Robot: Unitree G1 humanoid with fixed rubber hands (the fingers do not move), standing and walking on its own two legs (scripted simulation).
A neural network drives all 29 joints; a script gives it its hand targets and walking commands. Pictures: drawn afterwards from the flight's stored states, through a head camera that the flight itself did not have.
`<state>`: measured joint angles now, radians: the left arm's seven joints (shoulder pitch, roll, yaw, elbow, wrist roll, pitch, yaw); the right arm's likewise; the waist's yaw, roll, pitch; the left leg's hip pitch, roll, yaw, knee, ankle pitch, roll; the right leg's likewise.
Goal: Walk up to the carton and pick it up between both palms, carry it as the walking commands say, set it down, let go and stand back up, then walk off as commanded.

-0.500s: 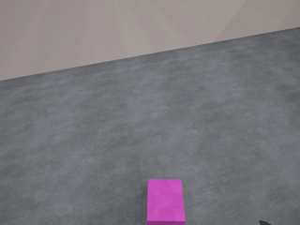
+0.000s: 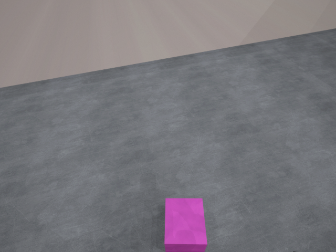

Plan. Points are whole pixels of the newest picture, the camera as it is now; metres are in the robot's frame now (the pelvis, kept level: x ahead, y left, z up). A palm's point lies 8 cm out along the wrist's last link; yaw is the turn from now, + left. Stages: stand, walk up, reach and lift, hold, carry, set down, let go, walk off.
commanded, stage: stand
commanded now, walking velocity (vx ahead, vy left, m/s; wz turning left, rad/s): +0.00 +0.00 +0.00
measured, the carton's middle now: (184, 224) +0.44 -0.05 -0.70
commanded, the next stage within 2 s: walk off in 0.18 s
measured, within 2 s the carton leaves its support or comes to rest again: rests again in 1.16 s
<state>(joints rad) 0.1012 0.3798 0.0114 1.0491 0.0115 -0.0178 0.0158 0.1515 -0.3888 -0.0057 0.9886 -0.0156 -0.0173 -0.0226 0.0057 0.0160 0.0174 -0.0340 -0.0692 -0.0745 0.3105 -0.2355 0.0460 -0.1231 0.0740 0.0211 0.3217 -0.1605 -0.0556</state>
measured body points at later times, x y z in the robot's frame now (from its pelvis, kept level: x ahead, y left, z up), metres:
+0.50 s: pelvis +0.01 +0.00 +0.00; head +0.00 +0.00 +0.45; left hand +0.08 +0.30 -0.13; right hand +0.08 -0.30 -0.13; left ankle -0.04 +0.09 -0.75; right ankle +0.01 -0.08 -0.75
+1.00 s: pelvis +0.17 -0.09 -0.01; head +0.19 -0.10 +0.44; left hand +0.24 +0.17 -0.15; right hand +0.16 -0.35 -0.17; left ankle +0.11 +0.05 -0.68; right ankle +0.21 -0.18 -0.75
